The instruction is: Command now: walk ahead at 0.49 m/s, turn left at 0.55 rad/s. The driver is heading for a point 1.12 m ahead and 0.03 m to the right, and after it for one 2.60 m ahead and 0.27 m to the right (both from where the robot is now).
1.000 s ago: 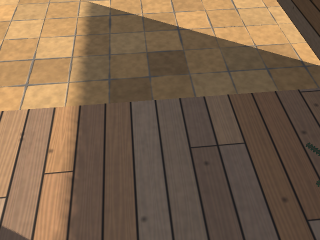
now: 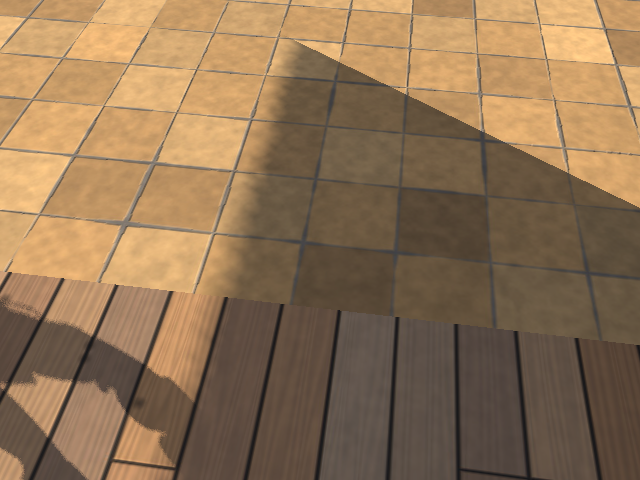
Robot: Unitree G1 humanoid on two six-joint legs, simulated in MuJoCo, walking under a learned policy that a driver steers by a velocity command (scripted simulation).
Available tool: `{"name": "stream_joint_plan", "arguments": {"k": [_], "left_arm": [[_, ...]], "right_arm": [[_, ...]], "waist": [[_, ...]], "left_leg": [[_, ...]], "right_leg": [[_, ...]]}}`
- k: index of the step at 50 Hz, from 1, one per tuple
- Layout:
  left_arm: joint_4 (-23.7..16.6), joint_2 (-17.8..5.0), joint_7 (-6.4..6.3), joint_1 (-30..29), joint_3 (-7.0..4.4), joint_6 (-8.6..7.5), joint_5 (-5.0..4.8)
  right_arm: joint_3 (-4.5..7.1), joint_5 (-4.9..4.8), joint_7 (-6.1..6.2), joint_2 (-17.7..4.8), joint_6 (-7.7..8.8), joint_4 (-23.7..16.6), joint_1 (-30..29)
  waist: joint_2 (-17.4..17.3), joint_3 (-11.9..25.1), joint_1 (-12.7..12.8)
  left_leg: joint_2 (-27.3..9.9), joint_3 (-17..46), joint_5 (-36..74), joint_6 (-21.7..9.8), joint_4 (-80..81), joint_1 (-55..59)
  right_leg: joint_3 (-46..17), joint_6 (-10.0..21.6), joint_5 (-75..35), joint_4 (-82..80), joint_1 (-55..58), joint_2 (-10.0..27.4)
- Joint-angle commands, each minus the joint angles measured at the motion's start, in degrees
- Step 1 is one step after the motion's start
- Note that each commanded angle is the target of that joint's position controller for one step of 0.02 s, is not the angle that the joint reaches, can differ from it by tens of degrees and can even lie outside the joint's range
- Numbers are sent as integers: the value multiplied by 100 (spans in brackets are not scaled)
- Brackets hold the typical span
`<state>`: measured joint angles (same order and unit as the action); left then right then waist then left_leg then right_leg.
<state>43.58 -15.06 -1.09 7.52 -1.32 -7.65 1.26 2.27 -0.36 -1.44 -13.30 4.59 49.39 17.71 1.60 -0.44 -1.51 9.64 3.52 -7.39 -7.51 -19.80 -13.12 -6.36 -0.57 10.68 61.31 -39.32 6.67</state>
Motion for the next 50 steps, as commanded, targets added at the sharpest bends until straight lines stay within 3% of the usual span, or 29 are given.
{"name": "stream_joint_plan", "arguments": {"k": [1, 3, 5, 7, 9, 11, 12, 13, 14, 15, 16, 17, 18, 21, 26, 30, 33, 35, 36, 37, 38, 39, 40, 41, 42, 43, 45, 47, 50], "left_arm": [[-376, -262, -93, -5, -67, 67, 53], [-536, -190, -86, -470, -32, 64, -34], [-643, -297, -47, -720, -53, 44, -127], [-727, -433, 40, -876, -82, -28, -143], [-772, -555, 121, -854, -132, -116, -133], [-614, -704, 117, -170, -229, -174, -97], [-489, -956, 85, 663, -313, -195, -34], [-288, -1481, 60, 1601, -488, -140, 25], [-84, -1263, 116, 1970, -497, -64, -109], [-155, -808, 119, 1713, -372, -48, -177], [-240, -653, 124, 1339, -308, -5, -170], [-263, -574, 155, 1047, -264, 20, -158], [-272, -467, 186, 888, -220, 20, -127], [-151, -522, 250, 922, -228, 5, -136], [90, -769, 171, 1318, -288, 95, -198], [301, -874, 155, 1724, -289, 168, -250], [421, -935, 127, 1824, -302, 249, -264], [441, -1047, 98, 1734, -333, 313, -259], [426, -1077, 87, 1628, -332, 342, -254], [387, -975, 81, 1593, -284, 354, -215], [183, -722, 62, 1545, -166, 325, -77], [191, 7, 113, 2365, 36, 215, -176], [278, -660, 126, 2028, -119, 142, -318], [109, -894, 133, 1469, -209, 121, -414], [64, -822, 103, 1218, -207, 143, -364], [56, -750, 82, 1115, -234, 199, -278], [139, -536, 87, 1380, -241, 360, -291], [117, -426, 75, 1349, -254, 458, -297], [-45, -399, 66, 962, -283, 475, -257]], "right_arm": [[223, -58, 143, -920, 91, -529, -241], [250, -118, 169, -968, 44, -500, 49], [252, -133, 173, -963, 9, -472, 235], [220, -136, 193, -862, -20, -423, 410], [208, -81, 208, -869, -52, -411, 457], [165, -35, 198, -792, -85, -461, 331], [72, 13, 165, -571, -54, -554, 193], [-29, -75, 137, -299, 36, -591, 773], [-27, -154, 129, -493, 105, -572, 936], [85, -222, 118, -961, 125, -627, 450], [80, -173, 119, -957, 108, -720, -6], [71, -59, 112, -855, 101, -801, -244], [98, 14, 114, -794, 80, -811, -297], [44, 18, 110, -499, 19, -792, -152], [-42, 30, 104, -300, 75, -1092, -1069], [-42, -53, 15, -338, 109, -1303, -1773], [-10, -82, -74, -451, 158, -1487, -2088], [49, -67, -106, -595, 195, -1475, -1880], [130, -47, -88, -731, 200, -1352, -1423], [267, -28, -38, -1004, 192, -1097, -546], [396, 49, 36, -1494, 166, -899, 617], [443, 68, -4, -1752, 117, -815, 795], [317, 7, 2, -1174, 108, -832, 792], [248, -20, 19, -991, 116, -861, 409], [198, 7, 4, -868, 129, -907, -48], [165, 43, -23, -705, 153, -917, -346], [163, 98, -42, -590, 240, -832, -540], [206, 115, -26, -673, 306, -690, -523], [250, 141, 54, -776, 305, -484, -351]], "waist": [[-344, -80, 137], [-500, 13, -110], [-609, 124, -253], [-626, 156, -344], [-749, 183, -276], [-888, 422, 110], [-661, 1029, 507], [707, 1868, 565], [1564, 1845, 636], [845, 976, 674], [291, 471, 580], [39, 95, 432], [43, -31, 289], [326, 24, 142], [278, -16, 391], [331, -179, 633], [363, -297, 603], [412, -151, 386], [395, 132, 93], [285, 708, -295], [-451, 1640, -695], [-1990, 2264, -289], [-1285, 1880, -526], [-956, 1059, -446], [-524, 684, -227], [-483, 385, -56], [-733, 264, 207], [-617, 89, 287], [-460, -73, 220]], "left_leg": [[-1167, 1069, 642, -817, 841, -1190], [-1144, 1185, 320, -656, 662, -877], [-1322, 1458, 40, -612, 486, -395], [-1560, 1761, -100, -601, 158, 169], [-1752, 2032, 111, -548, -152, 559], [-1522, 1984, 864, -363, -752, 619], [-1250, 1615, 1003, -169, -1921, 167], [-504, 739, -44, 292, -3765, -1711], [-438, 596, -2412, 426, -4912, -2939], [-733, 844, -2129, 378, -5399, -3466], [-978, 619, -1630, 385, -5478, -3466], [-1182, 417, -1251, 411, -5117, -3385], [-1378, 338, -1004, 433, -4793, -3142], [-1491, 30, -636, 578, -4255, -2685], [-1474, -176, 636, 680, -2407, -2555], [-1289, -292, 1096, 659, -1504, -2202], [-1235, -260, 657, 470, -1131, -2238], [-1103, -361, 304, 315, -899, -1722], [-942, -509, 295, 198, -718, -990], [-989, -464, 428, 12, -718, 305], [-2187, 871, 726, -414, -874, 2114], [-3317, 3320, -418, -1215, -302, 3762], [-3223, 3492, -1117, -992, 59, 3366], [-3057, 2588, -849, -740, 190, 2560], [-2811, 1945, -311, -600, 374, 1756], [-2587, 1477, -2, -529, 596, 1178], [-2368, 855, 347, -477, 972, 523], [-2338, 367, 858, -486, 1154, 302], [-2339, -137, 1409, -448, 1216, 492]], "right_leg": [[403, -201, -1103, -1386, 869, -253], [391, -236, -1476, -2320, 1008, -472], [330, -266, -1515, -2767, 1021, -553], [234, -164, -1378, -3111, 955, -526], [271, 34, -896, -3365, 1154, -571], [413, 360, -625, -3769, 2159, -644], [-122, 736, -708, -3622, 3434, -35], [-2026, 1676, -171, -3647, 5660, 1058], [-3724, 2029, 963, -4321, 6009, 1739], [-3422, 1776, 1585, -4478, 5398, 1588], [-2630, 1558, 1264, -4561, 4716, 1340], [-2085, 1479, 693, -4767, 4086, 1052], [-1673, 1373, 186, -4915, 3669, 828], [-854, 1385, -934, -5190, 3153, 473], [-130, 1264, -1746, -5273, 3222, 316], [-70, 1189, -1348, -5183, 3394, 430], [-225, 1105, -1451, -4960, 3900, 709], [-211, 992, -2141, -4591, 4094, 767], [-34, 889, -3011, -4039, 4054, 609], [212, 738, -3386, -3014, 3662, 319], [521, 517, -1782, -1113, 2413, -69], [422, 241, 2062, 655, 165, -958], [-215, 305, 2182, 1277, -441, -692], [-133, 352, 1614, 1281, -649, -461], [0, 309, 1099, 1019, -380, -210], [20, 267, 777, 752, -186, -67], [-6, 205, 415, 587, 344, 82], [-67, 143, 109, 497, 235, 73], [-237, 68, -605, -40, -258, 20]]}}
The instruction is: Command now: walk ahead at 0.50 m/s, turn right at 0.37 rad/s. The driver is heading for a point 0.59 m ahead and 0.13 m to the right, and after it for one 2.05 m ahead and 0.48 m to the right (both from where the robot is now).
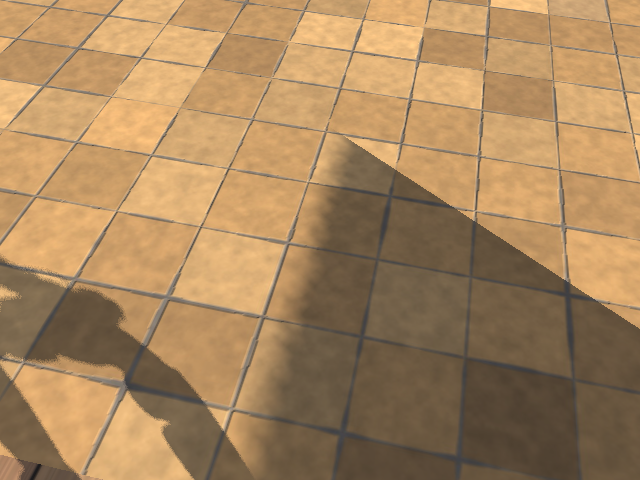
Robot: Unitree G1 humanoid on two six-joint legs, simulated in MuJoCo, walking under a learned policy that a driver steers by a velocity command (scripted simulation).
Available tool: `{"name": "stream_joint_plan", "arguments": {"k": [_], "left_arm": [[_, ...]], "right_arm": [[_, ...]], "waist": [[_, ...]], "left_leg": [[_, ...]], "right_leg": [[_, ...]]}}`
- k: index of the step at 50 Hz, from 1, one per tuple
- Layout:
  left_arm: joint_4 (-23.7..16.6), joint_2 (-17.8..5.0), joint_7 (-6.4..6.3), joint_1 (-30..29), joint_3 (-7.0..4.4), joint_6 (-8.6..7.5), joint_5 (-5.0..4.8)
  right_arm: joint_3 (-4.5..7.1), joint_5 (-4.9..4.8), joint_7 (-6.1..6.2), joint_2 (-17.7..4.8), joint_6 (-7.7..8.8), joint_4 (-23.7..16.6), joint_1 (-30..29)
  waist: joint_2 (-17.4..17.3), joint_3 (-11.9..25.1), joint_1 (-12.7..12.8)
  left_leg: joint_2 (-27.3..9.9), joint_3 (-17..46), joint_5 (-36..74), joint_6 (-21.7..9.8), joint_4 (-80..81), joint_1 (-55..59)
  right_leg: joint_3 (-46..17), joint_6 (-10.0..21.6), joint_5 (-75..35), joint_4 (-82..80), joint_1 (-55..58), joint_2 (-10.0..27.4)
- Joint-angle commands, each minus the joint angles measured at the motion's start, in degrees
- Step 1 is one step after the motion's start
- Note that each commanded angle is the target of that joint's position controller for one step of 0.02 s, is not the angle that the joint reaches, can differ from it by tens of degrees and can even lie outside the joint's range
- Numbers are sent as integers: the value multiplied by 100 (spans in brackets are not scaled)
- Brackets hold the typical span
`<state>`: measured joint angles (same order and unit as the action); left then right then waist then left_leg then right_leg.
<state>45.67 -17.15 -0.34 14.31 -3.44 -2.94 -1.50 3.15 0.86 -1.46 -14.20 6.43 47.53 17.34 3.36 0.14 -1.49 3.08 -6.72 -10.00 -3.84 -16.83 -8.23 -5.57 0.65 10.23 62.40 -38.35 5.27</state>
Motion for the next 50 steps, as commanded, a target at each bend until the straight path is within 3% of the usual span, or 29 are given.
{"name": "stream_joint_plan", "arguments": {"k": [1, 5, 10, 11, 13, 14, 15, 16, 17, 18, 19, 20, 21, 22, 24, 26, 31, 34, 36, 39, 41, 42, 43, 44, 45, 46, 47, 50], "left_arm": [[-294, -172, 9, 171, -72, -9, 20], [-553, -31, 150, -568, -9, -48, 51], [-1093, 40, 351, -1386, 44, -47, 30], [-1183, 23, 391, -1428, 35, -43, 23], [-1272, -118, 431, -1221, -39, -17, 21], [-1236, -254, 427, -864, -117, 6, 25], [-1080, -487, 400, -127, -253, 17, 14], [-850, -873, 298, 826, -455, 43, 24], [-787, -1565, 181, 1113, -597, 62, 26], [-963, -1440, 203, 1189, -509, -24, 59], [-914, -1026, 228, 1105, -396, -72, 113], [-929, -845, 223, 761, -340, -99, 83], [-1016, -681, 221, 326, -286, -99, 62], [-1119, -519, 208, 38, -228, -97, 99], [-1182, -531, 177, -99, -225, -119, 113], [-1114, -631, 113, 9, -245, -147, 103], [-834, -621, 8, 434, -211, -130, 78], [-667, -725, 32, 639, -216, -162, 85], [-543, -698, 15, 692, -200, -134, 116], [-470, -741, -46, 526, -204, -67, 158], [-552, -747, -94, 233, -189, -27, 150], [-729, -569, -127, 364, -112, -38, 279], [-696, -124, -79, 1253, 30, -89, 320], [-621, -567, -21, 1215, -10, -100, 246], [-777, -738, -13, 584, -63, -58, 114], [-867, -747, -50, 153, -68, 8, 128], [-946, -742, -98, -69, -90, 85, 180], [-952, -462, -192, 195, -67, 233, 209]], "right_arm": [[165, 18, 83, -707, 108, -253, -288], [178, -24, 160, -858, 43, -114, -152], [227, -114, 205, -1029, -166, 131, 286], [239, -135, 214, -1069, -211, 141, 270], [280, -159, 254, -1234, -280, 86, 119], [306, -169, 287, -1321, -316, 55, 62], [316, -179, 314, -1368, -356, 27, -35], [283, -185, 334, -1314, -335, -46, -79], [46, 41, 255, -539, -208, -313, 407], [-26, -53, 140, -575, 63, -459, 294], [104, -286, 71, -993, 200, -624, -457], [71, -308, 71, -929, 256, -735, -676], [80, -186, 120, -881, 241, -660, -661], [133, -101, 146, -942, 171, -628, -554], [155, -36, 144, -856, 14, -647, -385], [125, 13, 170, -712, -78, -679, -473], [-4, -40, 120, -459, -57, -853, -1416], [-15, -143, 29, -537, -14, -951, -1829], [0, -104, -37, -605, 28, -1042, -1975], [51, -73, -145, -701, 80, -996, -1586], [196, -32, -139, -988, 90, -730, -580], [288, 36, -105, -1434, 83, -712, 12], [282, 64, -92, -1609, 15, -771, 12], [244, -85, -85, -1262, -73, -790, 190], [214, -143, -51, -1125, -153, -940, -204], [173, -157, -17, -1006, -245, -1020, -495], [157, -140, 14, -996, -312, -1085, -648], [193, -43, 58, -1040, -415, -1163, -884]], "waist": [[-625, -150, 191], [-553, -342, -88], [-518, -588, -369], [-558, -571, -328], [-784, -287, -92], [-928, -17, 138], [-911, 376, 572], [-632, 867, 1056], [876, 1380, 664], [842, 2357, 666], [259, 1754, 908], [-7, 1038, 683], [-414, 627, 390], [-345, 440, 176], [-213, 359, -19], [-165, 285, -37], [135, 116, 399], [202, -79, 639], [149, -224, 671], [232, 52, 444], [91, 647, -118], [-629, 1349, -211], [-1948, 2041, 206], [-1440, 2450, -61], [-1047, 1741, -141], [-534, 1186, -115], [-362, 812, -26], [-866, 564, 332]], "left_leg": [[-1651, 719, 1745, -767, 926, 87], [-1604, 173, 1720, -582, 961, 344], [-1957, -66, 2123, -512, 566, 1381], [-1997, -138, 2472, -463, 397, 1497], [-1975, -352, 4220, -329, -233, 1541], [-1941, -434, 5151, -267, -822, 1524], [-1810, -541, 5534, -158, -1826, 1277], [-1557, -589, 4631, 60, -3266, 291], [-726, -468, -205, 385, -5437, -2213], [-4, 923, -2454, 431, -6545, -3393], [-368, 1315, -1940, 295, -6590, -3929], [-601, 1226, -1402, 211, -6106, -3912], [-823, 1171, -1088, 249, -5611, -3574], [-969, 1169, -886, 304, -5242, -3155], [-996, 1101, -661, 472, -4878, -2745], [-949, 990, -314, 651, -4409, -2726], [-754, 852, 1460, 703, -2306, -2551], [-713, 814, 1840, 547, -1768, -2568], [-642, 789, 1594, 346, -1475, -2791], [-410, 682, 1070, 39, -1271, -2314], [-153, 519, 1778, -209, -877, -915], [-1096, 1660, 3899, -643, -1207, 611], [-2449, 3698, 5293, -1767, -1266, 2420], [-2399, 4249, 4064, -1795, -898, 2529], [-2149, 3712, 3082, -1550, -753, 1931], [-1904, 3274, 2514, -1330, -568, 1153], [-1763, 3102, 2218, -1242, -378, 404], [-1245, 2631, 1940, -1066, -53, -727]], "right_leg": [[-300, -54, -850, -427, -409, 130], [146, 24, -1662, -1655, -301, 74], [577, 225, -1037, -2365, -727, 19], [696, 296, -767, -2443, -640, -39], [1066, 501, -194, -2514, 83, -370], [1233, 627, 80, -2498, 652, -606], [1305, 806, -11, -2764, 1662, -851], [885, 1063, -372, -3141, 3321, -816], [-1737, 1875, -497, -3193, 5510, 721], [-4355, 2638, 222, -4250, 6359, 1547], [-3578, 2198, 115, -4453, 5997, 1315], [-2705, 1945, -305, -4461, 5097, 1069], [-2068, 1740, -836, -4510, 4207, 799], [-1666, 1644, -1276, -4632, 3566, 600], [-1406, 1655, -1666, -4854, 2927, 401], [-1044, 1659, -2016, -4937, 2606, 297], [-470, 1246, -1506, -4939, 2635, 21], [-593, 1217, -961, -4967, 2984, 322], [-572, 1132, -1788, -4654, 3469, 483], [-399, 875, -3246, -3971, 3870, 550], [-12, 544, -4161, -2654, 3751, 94], [223, 243, -2418, -1026, 2754, -317], [369, -243, 2391, 1018, 801, -1154], [-222, -262, 2677, 1530, 405, -987], [-211, -283, 2308, 1656, 29, -743], [-58, -297, 1975, 1438, -57, -573], [-24, -313, 1745, 1147, 63, -459], [113, -353, 1505, 69, 786, -448]]}}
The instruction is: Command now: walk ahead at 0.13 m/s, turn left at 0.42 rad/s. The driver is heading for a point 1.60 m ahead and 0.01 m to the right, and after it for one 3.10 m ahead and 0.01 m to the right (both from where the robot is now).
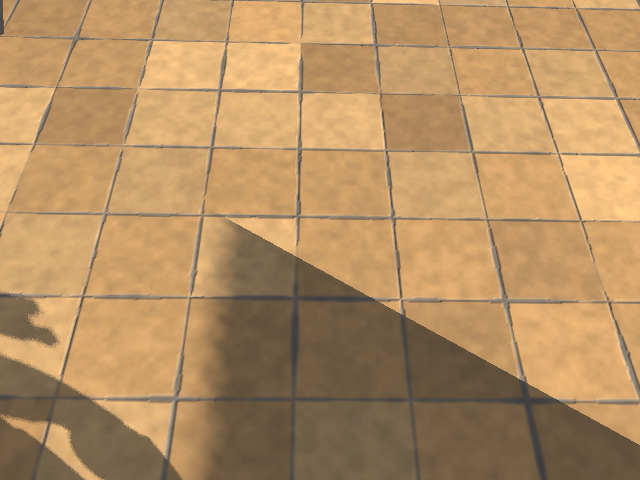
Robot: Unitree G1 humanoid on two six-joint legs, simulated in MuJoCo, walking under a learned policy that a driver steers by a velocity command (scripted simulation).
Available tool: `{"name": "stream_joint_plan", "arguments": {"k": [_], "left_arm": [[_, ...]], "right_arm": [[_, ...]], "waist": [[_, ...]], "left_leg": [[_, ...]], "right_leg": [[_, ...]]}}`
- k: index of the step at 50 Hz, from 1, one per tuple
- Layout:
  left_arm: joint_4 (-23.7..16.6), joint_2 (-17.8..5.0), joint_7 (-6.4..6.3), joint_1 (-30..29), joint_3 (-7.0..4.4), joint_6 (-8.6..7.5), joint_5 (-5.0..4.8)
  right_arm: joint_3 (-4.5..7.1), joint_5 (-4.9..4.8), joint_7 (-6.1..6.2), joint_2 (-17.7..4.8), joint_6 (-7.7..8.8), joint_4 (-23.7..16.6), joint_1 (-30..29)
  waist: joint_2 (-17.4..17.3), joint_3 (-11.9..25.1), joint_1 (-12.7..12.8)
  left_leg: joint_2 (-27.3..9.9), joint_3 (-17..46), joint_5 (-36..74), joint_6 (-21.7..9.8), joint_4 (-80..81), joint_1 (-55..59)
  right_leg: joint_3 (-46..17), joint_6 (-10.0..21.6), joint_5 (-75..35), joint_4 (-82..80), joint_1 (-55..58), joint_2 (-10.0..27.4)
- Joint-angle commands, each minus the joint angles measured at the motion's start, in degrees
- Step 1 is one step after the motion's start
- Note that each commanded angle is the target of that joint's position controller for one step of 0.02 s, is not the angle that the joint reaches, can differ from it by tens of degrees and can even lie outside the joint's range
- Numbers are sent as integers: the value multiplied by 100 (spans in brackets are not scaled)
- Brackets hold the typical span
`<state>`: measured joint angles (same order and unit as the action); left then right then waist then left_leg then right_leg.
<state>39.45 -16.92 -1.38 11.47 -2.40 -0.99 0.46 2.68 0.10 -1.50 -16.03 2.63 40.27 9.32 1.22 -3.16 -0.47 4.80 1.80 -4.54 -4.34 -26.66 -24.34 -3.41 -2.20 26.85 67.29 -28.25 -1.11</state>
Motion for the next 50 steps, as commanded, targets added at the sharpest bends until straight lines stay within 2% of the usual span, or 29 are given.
{"name": "stream_joint_plan", "arguments": {"k": [1, 2, 4, 6, 8, 12, 14, 15, 16, 17, 18, 19, 21, 22, 24, 26, 27, 28, 29, 30, 32, 34, 50], "left_arm": [[-308, -429, -120, 502, -159, 41, 25], [-297, -412, -146, 475, -158, 41, 40], [-290, -418, -171, 354, -166, 63, 49], [-300, -404, -173, 195, -170, 94, 19], [-331, -375, -155, 32, -162, 91, 0], [-411, -363, -73, -144, -159, -31, -35], [-342, -272, -12, 62, -158, -106, -42], [-338, -338, 10, 95, -175, -136, 8], [-413, -678, -5, 147, -227, -149, 136], [-391, -954, -10, -155, -286, -106, 227], [-402, -575, 0, -166, -212, -108, 228], [-417, -452, 5, -256, -172, -117, 166], [-406, -544, 2, -368, -185, -121, 28], [-394, -502, -4, -427, -159, -118, 10], [-317, -403, 32, -239, -126, -101, 11], [-301, -289, 90, -60, -81, -144, 62], [-321, -354, 133, 183, -96, -170, 74], [-309, -412, 135, 9, -102, -171, 78], [-343, -380, 132, -125, -103, -161, 54], [-353, -285, 116, -165, -83, -141, 44], [-364, -251, 100, -131, -80, -92, 47], [-352, -218, 91, -116, -81, -71, 47], [14, -75, 6, 98, -107, -73, 23]], "right_arm": [[267, 39, 91, -906, -53, -445, -65], [298, 30, 127, -970, -78, -440, -13], [342, -26, 202, -1048, -151, -461, 20], [339, -64, 265, -1021, -239, -509, -49], [312, -46, 296, -941, -302, -524, -58], [250, 17, 269, -833, -380, -476, 94], [180, -17, 257, -734, -415, -474, 17], [133, -28, 257, -617, -412, -426, 163], [68, 37, 247, -433, -375, -431, 353], [67, 26, 212, -338, -308, -477, 579], [118, 98, 211, -603, -255, -490, 358], [182, 68, 200, -740, -251, -488, 172], [161, 88, 203, -542, -331, -431, 63], [124, 83, 186, -388, -359, -390, 114], [74, 69, 157, -228, -374, -347, 109], [96, 91, 166, -407, -390, -417, 38], [165, 50, 178, -653, -404, -344, 19], [162, 39, 167, -507, -400, -324, 104], [127, 64, 160, -399, -385, -281, 126], [122, 82, 164, -403, -368, -265, 67], [112, 74, 169, -366, -323, -242, 25], [103, 65, 181, -342, -295, -212, 46], [67, 49, 301, -154, -239, 99, 214]], "waist": [[-728, 955, 230], [-735, 1066, 211], [-683, 1245, 161], [-727, 1233, 109], [-854, 1118, 13], [-987, 1015, -142], [-962, 971, 49], [-863, 921, 71], [-228, 986, -46], [1041, 751, -452], [1138, 806, -203], [960, 749, -128], [861, 668, -90], [829, 672, -140], [749, 665, -129], [546, 692, -13], [124, 657, 219], [114, 652, 26], [42, 590, 10], [-80, 554, 49], [-295, 518, 89], [-338, 499, 94], [-152, 316, 47]], "left_leg": [[-1363, 1695, 1619, -1038, 908, 817], [-1357, 1693, 1692, -1062, 866, 826], [-1326, 1784, 1139, -1009, 825, 844], [-1250, 1866, 98, -877, 872, 771], [-1200, 1928, -602, -812, 902, 646], [-1308, 2180, -445, -820, 657, 816], [-1197, 2163, -164, -659, 388, 794], [-1020, 2061, -292, -445, 230, 645], [-689, 1703, -961, -108, -337, 293], [16, 757, -1904, 199, -770, -147], [-167, 571, -2193, 424, -1130, 92], [-255, 498, -2066, 520, -1308, 195], [-352, 365, -1694, 648, -1127, 343], [-415, 319, -1482, 668, -922, 619], [-393, 209, -639, 634, -232, 1092], [-642, 473, 283, 526, -149, 1361], [-636, 497, 226, 369, -378, 1340], [-583, 498, -120, 297, -314, 1115], [-601, 537, -218, 296, -211, 1044], [-616, 566, -209, 306, -156, 983], [-637, 599, -199, 308, -123, 931], [-647, 625, -316, 316, -93, 875], [-592, 567, -638, 353, -63, 897]], "right_leg": [[-60, -118, -209, -699, -147, 139], [-67, -167, -311, -908, -115, 109], [-152, -234, -656, -1233, -80, 91], [-196, -258, -959, -1548, -53, 89], [-173, -251, -1084, -1885, 78, 123], [-60, -126, -880, -2697, 490, 130], [87, 50, -1439, -3861, 1138, 80], [-20, 178, -1886, -4393, 1577, 235], [-763, 477, -2503, -4596, 2022, 1070], [-1496, 1108, -3278, -4679, 1850, 1674], [-1831, 1488, -3139, -4836, 1519, 1957], [-1689, 1442, -2986, -4795, 1524, 1798], [-1302, 1192, -2997, -4640, 1560, 1482], [-1104, 1095, -3208, -4529, 1481, 1362], [-736, 820, -3043, -4356, 1440, 991], [-596, 560, -2287, -4175, 1341, 737], [-411, 453, -2018, -4227, 1230, 523], [-248, 374, -1872, -4093, 1389, 463], [-182, 361, -1795, -4013, 1391, 435], [-139, 364, -1803, -3951, 1407, 424], [-84, 355, -1854, -3875, 1446, 365], [-60, 351, -1815, -3848, 1495, 338], [-34, 270, -1544, -3980, 1400, 273]]}}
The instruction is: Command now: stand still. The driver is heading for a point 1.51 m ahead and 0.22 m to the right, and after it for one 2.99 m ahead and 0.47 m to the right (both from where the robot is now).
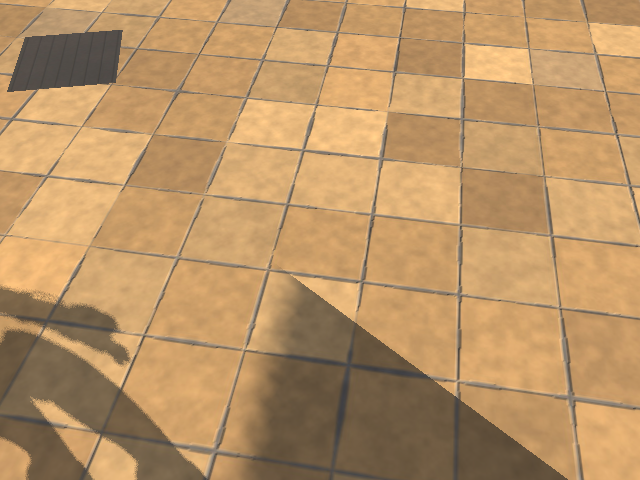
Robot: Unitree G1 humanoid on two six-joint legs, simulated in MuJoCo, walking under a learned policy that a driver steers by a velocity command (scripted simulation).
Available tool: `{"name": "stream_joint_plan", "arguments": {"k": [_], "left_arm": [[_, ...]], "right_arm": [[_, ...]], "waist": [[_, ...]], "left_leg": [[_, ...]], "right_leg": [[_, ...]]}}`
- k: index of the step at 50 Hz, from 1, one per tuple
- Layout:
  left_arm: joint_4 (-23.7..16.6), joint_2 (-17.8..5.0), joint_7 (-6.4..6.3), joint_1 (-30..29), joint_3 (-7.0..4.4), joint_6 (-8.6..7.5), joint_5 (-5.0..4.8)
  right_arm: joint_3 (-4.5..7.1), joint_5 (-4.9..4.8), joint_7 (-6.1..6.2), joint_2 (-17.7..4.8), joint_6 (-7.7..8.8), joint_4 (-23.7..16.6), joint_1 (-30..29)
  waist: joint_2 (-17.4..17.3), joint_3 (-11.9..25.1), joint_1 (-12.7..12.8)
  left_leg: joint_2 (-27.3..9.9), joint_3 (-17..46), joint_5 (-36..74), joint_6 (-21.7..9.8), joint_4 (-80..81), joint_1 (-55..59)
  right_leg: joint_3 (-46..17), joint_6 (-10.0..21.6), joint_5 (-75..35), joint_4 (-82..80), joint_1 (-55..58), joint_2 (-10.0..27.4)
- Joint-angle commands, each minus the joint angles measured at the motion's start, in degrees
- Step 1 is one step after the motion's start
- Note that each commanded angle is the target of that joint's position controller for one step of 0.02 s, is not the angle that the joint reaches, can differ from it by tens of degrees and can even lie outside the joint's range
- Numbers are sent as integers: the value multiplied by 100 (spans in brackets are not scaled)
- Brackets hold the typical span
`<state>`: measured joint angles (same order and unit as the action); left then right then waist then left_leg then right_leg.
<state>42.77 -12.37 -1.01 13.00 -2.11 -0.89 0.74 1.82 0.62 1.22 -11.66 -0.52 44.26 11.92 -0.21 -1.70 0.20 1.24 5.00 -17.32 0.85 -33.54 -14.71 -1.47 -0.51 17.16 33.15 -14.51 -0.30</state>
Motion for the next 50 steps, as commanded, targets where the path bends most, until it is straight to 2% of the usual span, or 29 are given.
{"name": "stream_joint_plan", "arguments": {"k": [1, 26, 38, 50], "left_arm": [[-287, -526, -38, -36, -137, -83, -6], [844, -410, -134, 330, -120, -72, -68], [1334, -364, -131, 412, -64, -40, -85], [1640, -310, -122, 496, 1, -7, -91]], "right_arm": [[153, -4, 34, -579, 77, -269, -35], [175, -53, 167, -460, 75, 952, 353], [116, -61, 185, -392, 67, 1437, 530], [40, -68, 182, -335, 70, 1696, 668]], "waist": [[-8, 161, -20], [25, -46, -32], [34, -125, -23], [28, -177, -8]], "left_leg": [[-230, 237, 638, -161, 625, -61], [-142, 46, 831, -53, 809, 135], [-117, -40, 860, -27, 909, 167], [-105, -97, 851, -20, 956, 135]], "right_leg": [[-228, 101, -558, -576, 18, 191], [-194, 180, -537, -897, 41, 151], [-172, 213, -604, -1013, 113, 127], [-144, 220, -649, -1045, 151, 98]]}}
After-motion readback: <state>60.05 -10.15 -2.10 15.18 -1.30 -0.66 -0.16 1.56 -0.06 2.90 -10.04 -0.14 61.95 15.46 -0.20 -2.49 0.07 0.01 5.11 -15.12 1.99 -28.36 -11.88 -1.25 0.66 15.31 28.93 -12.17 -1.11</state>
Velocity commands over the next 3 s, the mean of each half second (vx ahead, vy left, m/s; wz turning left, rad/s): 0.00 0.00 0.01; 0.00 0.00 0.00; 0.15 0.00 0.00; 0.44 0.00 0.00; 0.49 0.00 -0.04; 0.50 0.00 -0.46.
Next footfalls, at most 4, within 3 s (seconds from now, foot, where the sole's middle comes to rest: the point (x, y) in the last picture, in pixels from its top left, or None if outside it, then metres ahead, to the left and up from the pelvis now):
1.88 right None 0.43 -0.12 -0.77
2.42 left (285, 380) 0.75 0.12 -0.77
2.98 right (396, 290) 1.01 -0.16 -0.77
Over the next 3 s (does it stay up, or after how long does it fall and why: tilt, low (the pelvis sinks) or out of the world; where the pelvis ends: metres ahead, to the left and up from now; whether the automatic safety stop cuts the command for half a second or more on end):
stays up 0.89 -0.04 -0.02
